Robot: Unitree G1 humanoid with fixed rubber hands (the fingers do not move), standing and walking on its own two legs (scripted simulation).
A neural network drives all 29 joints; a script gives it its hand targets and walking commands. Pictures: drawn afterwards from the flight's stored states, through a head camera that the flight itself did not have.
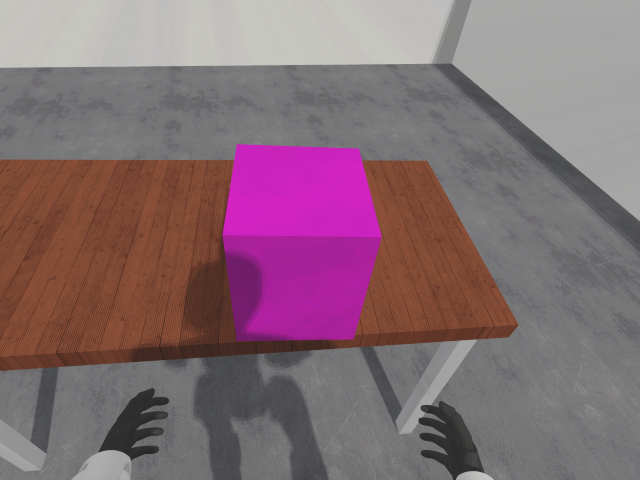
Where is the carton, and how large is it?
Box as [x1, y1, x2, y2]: [223, 144, 381, 340]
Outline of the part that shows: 237,144 223,229 223,242 236,339 286,340 353,338 381,237 358,149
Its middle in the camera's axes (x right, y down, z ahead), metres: -0.03 +0.01 +0.64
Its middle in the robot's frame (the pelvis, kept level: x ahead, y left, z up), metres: +0.48 +0.03 +0.01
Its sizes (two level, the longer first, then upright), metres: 0.210 0.200 0.250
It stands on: a table, 0.66 m high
